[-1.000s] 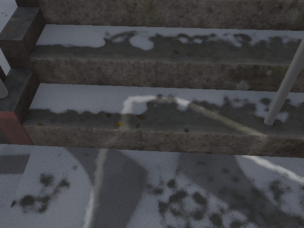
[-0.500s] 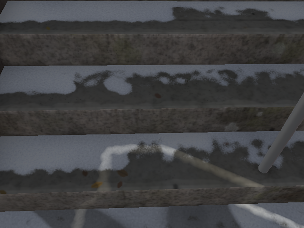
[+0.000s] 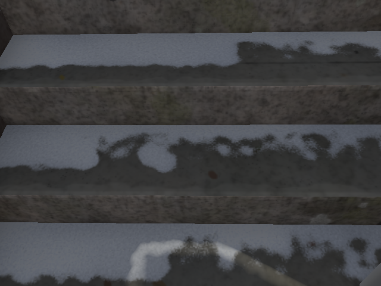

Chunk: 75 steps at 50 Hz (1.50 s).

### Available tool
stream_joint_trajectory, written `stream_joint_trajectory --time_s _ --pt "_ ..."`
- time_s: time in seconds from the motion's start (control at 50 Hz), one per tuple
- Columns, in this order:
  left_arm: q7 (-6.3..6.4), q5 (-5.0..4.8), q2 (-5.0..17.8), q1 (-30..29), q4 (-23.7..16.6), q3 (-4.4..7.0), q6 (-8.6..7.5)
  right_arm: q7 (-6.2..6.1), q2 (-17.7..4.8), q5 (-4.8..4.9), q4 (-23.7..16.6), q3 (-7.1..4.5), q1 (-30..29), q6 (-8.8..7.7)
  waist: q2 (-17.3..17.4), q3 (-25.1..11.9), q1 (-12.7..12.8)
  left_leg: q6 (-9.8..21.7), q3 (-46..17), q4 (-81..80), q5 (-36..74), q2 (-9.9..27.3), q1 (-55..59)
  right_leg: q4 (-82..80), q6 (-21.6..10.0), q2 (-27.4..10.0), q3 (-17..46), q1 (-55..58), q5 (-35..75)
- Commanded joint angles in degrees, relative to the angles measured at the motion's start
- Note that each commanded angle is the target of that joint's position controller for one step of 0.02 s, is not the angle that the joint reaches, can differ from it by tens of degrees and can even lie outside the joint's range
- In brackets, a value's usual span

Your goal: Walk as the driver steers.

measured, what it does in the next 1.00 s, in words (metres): walks ahead: left foot, then right foot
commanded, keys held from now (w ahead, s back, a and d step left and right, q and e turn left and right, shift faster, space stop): no key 0.58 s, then w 0.42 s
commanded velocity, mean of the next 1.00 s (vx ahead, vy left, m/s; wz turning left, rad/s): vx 0.19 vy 0.00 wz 0.00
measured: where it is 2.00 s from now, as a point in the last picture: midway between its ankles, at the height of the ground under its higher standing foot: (254, 205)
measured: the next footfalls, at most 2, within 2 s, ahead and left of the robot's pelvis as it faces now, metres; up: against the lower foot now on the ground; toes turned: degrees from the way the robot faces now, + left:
left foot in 0.12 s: +0.16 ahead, +0.10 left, +0.00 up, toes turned +3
right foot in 0.36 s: +0.08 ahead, -0.10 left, +0.00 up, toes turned -2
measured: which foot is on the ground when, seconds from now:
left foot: up 0.00-0.10, down 0.12-1.00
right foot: down 0.00-0.14, up 0.16-0.34, down 0.36-0.90, up 0.92-1.00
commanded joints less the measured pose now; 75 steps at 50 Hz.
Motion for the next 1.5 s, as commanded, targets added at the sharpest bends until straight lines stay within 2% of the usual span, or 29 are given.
stream_joint_trajectory --time_s 0.02,0.1,0.14,0.16,0.24,0.32,0.38,0.4,0.46,0.62,0.74,0.84,0.9,0.92,0.94,0.98,1.06,1.08,1.18,1.22,1.24,1.3,1.32,1.36,1.38,1.4,1.42,1.46,1.5 --pt "0.4 0.47 6.1 3.0 -1.0 0.64 -0.57 -1.33 -0.3 0.9 1.0 0.61 6.2 0.08 -9.6 -4.7 -1.5 -0.1 3.6 -3.9 2.1 -3.6 11.4 1.7 -5.5 -13.7 3.5 -2.7 43.1" --pt "1.24 -0.98 5.8 -1.2 -1.4 0.32 0.02 -2.67 -1.3 0.4 3.9 0.28 11.1 -1.42 -5.9 -3.8 -5.0 2.4 2.6 -20.6 8.5 -4.8 20.8 12.2 -3.0 -13.0 5.3 -2.9 40.8" --pt "1.79 -1.78 3.2 4.1 -2.0 -0.28 0.38 -3.02 -6.9 -1.16 5.5 -0.4 19.0 -2.92 3.8 -8.9 -3.4 6.5 -10.8 -18.9 59.1 11.0 36.3 26.4 1.7 -7.3 3.1 -12.2 5.8" --pt "1.84 -3.62 -0.9 9.9 0.7 -1.15 2.22 -2.68 -4.4 -0.02 5.3 0.36 18.2 -2.13 11.0 -15.1 -2.7 16.2 -16.8 -19.7 69.9 18.7 35.4 35.6 2.7 -3.5 3.1 -11.4 -20.6" --pt "1.87 0.71 1.0 3.9 1.3 -0.45 6.69 -3.56 -0.3 0.21 2.4 2.65 6.6 0.04 3.6 -3.2 1.7 11.0 -9.0 -27.5 29.6 9.7 13.8 31.4 5.9 -5.7 5.2 -5.6 -22.8" --pt "2.75 -0.03 -0.7 5.0 3.3 -1.48 7.96 -3.52 -1.8 1.23 2.7 2.01 7.9 1.16 3.5 -3.1 2.1 5.8 -7.5 -27.8 9.6 5.3 13.7 12.4 6.7 -4.7 2.6 -0.1 -6.8" --pt "2.33 0.66 2.4 1.7 2.2 -1.77 7.17 -2.64 -2.4 2.13 2.5 1.34 9.3 2.08 2.3 0.4 -0.4 1.1 -9.2 -31.7 -15.8 2.7 10.9 5.9 5.9 -9.1 7.3 -1.2 -4.3" --pt "2.01 0.78 2.3 1.0 2.6 -1.93 6.78 -2.53 -2.0 2.02 2.9 1.24 10.0 2.7 -1.9 5.3 -1.2 0.6 -6.8 -32.8 -14.8 1.1 12.7 5.0 5.2 -8.9 7.4 -8.6 -9.3" --pt "2.03 0.29 1.1 0.8 2.8 -2.28 5.4 -2.47 -1.7 1.15 4.4 1.15 12.6 2.72 -5.2 4.0 -1.8 1.3 -5.6 -27.6 -2.8 1.2 20.3 2.3 4.4 -9.7 8.2 -10.5 -6.6" --pt "2.35 0.29 0.7 2.3 2.3 -2.7 4.74 -2.3 -1.2 1.14 5.5 1.37 12.9 2.88 -2.9 2.3 -1.9 1.3 -4.9 -27.7 -5.1 0.9 21.8 0.2 3.1 -9.4 8.5 -10.0 -10.1" --pt "2.19 0.18 3.4 3.9 0.4 -1.33 4.71 -1.98 -1.4 0.88 3.9 1.0 12.6 2.87 -5.5 5.6 -1.3 3.4 -1.7 -20.7 -19.2 -3.4 14.8 -0.7 -1.2 -9.0 11.3 -13.6 -28.4" --pt "2.07 -0.67 6.2 2.1 -1.3 0.51 4.33 -1.11 1.8 -0.56 2.3 1.54 15.1 0.96 -9.9 5.6 -3.1 4.4 3.4 -5.1 -12.2 -4.9 13.7 -4.3 -7.6 -17.2 20.4 -14.9 -26.2" --pt "1.74 -1.14 4.2 -4.8 -4.4 0.48 3.01 -1.86 -0.8 -0.07 5.2 0.38 25.9 -0.83 -1.4 5.0 -8.7 6.0 -2.9 -21.7 -7.0 -2.7 28.0 15.8 -5.4 -10.1 9.9 -19.9 3.9" --pt "1.18 -2.0 1.2 -5.6 -7.0 -0.15 2.33 -2.36 -8.2 0.02 6.1 -1.69 30.0 -1.13 13.6 2.5 -8.4 10.5 -22.7 -30.7 -7.6 7.9 34.6 31.8 -1.6 -2.5 1.9 -30.2 -3.6" --pt "0.75 -0.32 3.6 -4.0 -7.0 0.49 2.25 -2.35 -8.9 0.32 6.9 -2.24 33.1 -0.82 15.4 1.3 -8.0 15.8 -34.7 -34.5 -4.4 16.6 36.7 45.1 -0.3 -1.1 0.4 -36.3 -20.8" --pt "-0.22 1.53 2.0 -5.8 -6.5 0.75 2.28 -2.04 -5.7 0.19 6.1 -1.83 27.9 -0.93 1.8 3.6 -4.8 16.5 -28.5 -34.5 -16.6 15.1 30.3 59.7 -0.5 -6.2 5.2 -40.1 -16.6" --pt "-1.32 1.92 0.0 -5.7 -6.9 0.94 2.57 -1.95 -2.8 0.23 5.8 -0.73 22.9 -1.9 -0.2 2.1 -0.6 13.4 -14.6 -33.5 0.2 8.6 23.9 69.9 1.5 -7.0 2.8 -40.8 -4.9" --pt "-0.18 0.9 -2.4 -9.9 -9.2 0.36 3.42 -1.79 -4.0 -0.57 7.3 -1.15 27.4 -1.98 6.0 1.1 -3.8 16.8 -16.4 -33.9 8.1 12.2 28.2 93.4 0.9 -4.2 -1.1 -49.7 -14.5" --pt "2.01 0.52 -4.0 -31.1 -26.0 -2.59 3.78 -1.71 -3.4 -1.2 9.6 0.16 29.4 -2.73 -1.5 6.6 -4.5 11.0 -13.2 -38.2 -16.8 14.6 32.4 105.9 -2.5 -9.1 6.7 -81.8 -26.3" --pt "2.0 0.02 -4.6 -32.9 -29.5 -3.52 4.3 -1.56 -4.7 -0.6 10.0 0.63 27.6 -3.1 0.9 7.7 -3.8 10.5 -10.7 -41.1 -18.5 14.0 28.6 107.0 -2.2 -9.6 4.3 -83.4 -26.8" --pt "1.64 0.65 -5.2 -34.0 -32.0 -4.89 4.86 -1.78 -4.5 1.4 11.0 1.32 25.9 -2.4 1.2 8.0 -1.9 7.5 -6.6 -44.7 -22.1 10.7 22.4 92.7 -2.5 -12.2 3.1 -76.0 -25.3" --pt "1.07 -0.34 -6.0 -26.5 -31.4 -5.41 6.34 -2.37 -5.4 3.57 6.7 1.6 20.5 -1.14 -1.4 2.4 -0.9 10.5 1.8 -53.1 13.9 5.4 3.2 64.4 -3.2 -8.8 -6.8 -32.6 -12.1" --pt "1.36 -0.71 -3.4 -18.3 -29.1 -3.84 5.85 -1.42 -9.1 4.27 5.6 0.92 21.4 -1.89 4.9 -7.0 2.5 12.0 3.8 -40.8 62.2 7.0 9.2 64.8 -3.9 -4.2 -8.7 -19.4 -11.8" --pt "2.09 1.64 3.8 3.3 -22.7 -0.01 5.69 0.37 -18.6 6.7 4.4 -2.95 19.1 -3.1 9.5 -26.8 14.5 6.8 1.7 -7.9 89.6 8.8 26.4 48.4 -4.8 -1.2 -0.4 -4.9 -10.3" --pt "2.73 2.78 10.9 7.9 -19.4 2.25 5.41 2.16 -13.9 5.85 1.8 -2.66 17.9 -3.9 -5.5 -27.8 13.3 3.5 -1.8 13.4 56.6 2.4 15.1 29.7 -6.1 -10.5 22.9 1.3 -21.6" --pt "2.69 0.71 18.7 7.0 -16.3 4.24 6.06 3.6 -4.0 1.7 -1.6 -1.37 19.1 -4.18 -24.3 -29.7 8.8 2.6 -7.7 36.7 -0.3 -11.0 -0.2 3.1 -7.1 -22.6 55.9 4.7 -29.5" --pt "2.4 0.4 16.2 -2.2 -16.9 4.37 6.13 3.36 0.4 -1.16 -2.4 -1.13 20.1 -3.5 -14.8 -26.4 2.9 3.9 -17.5 54.7 2.9 -8.8 -5.7 -0.9 -4.5 -24.9 62.1 -3.5 -44.6" --pt "0.82 0.01 5.4 -11.3 -11.4 1.68 5.59 2.08 1.8 -2.43 -8.7 -0.7 11.6 -1.63 -4.8 -5.9 -3.3 4.6 -6.1 63.3 9.7 -4.3 -16.2 4.8 -3.8 -20.4 46.6 -21.1 -48.0" --pt "-0.48 1.35 -2.9 -8.4 -5.6 0.04 3.4 0.32 5.5 -1.72 -11.5 0.59 10.3 -0.95 -6.0 -2.8 -5.4 7.0 -7.5 73.9 10.0 -4.8 -23.1 8.9 -2.9 -17.6 30.2 -24.2 -28.1"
